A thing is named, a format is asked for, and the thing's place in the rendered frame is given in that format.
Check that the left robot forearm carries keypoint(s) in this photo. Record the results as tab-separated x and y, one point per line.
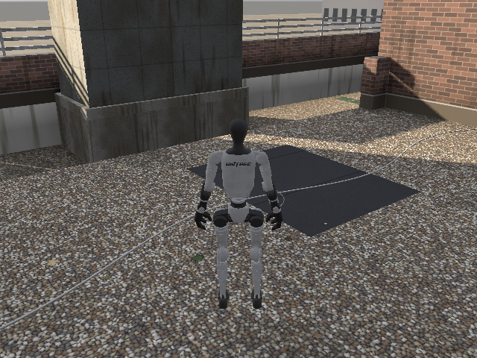
203	200

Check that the humanoid robot torso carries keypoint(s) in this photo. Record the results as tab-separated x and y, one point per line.
238	173

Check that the right robot forearm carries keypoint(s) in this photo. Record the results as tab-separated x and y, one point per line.
273	199

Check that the robot left hand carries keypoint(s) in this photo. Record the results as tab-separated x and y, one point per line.
199	218

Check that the robot right hand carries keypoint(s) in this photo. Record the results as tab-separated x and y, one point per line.
278	219

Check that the robot right upper arm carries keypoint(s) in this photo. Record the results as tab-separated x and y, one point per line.
265	169

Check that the right robot shin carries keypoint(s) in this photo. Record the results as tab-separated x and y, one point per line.
256	268

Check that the robot left upper arm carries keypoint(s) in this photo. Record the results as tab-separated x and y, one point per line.
211	169

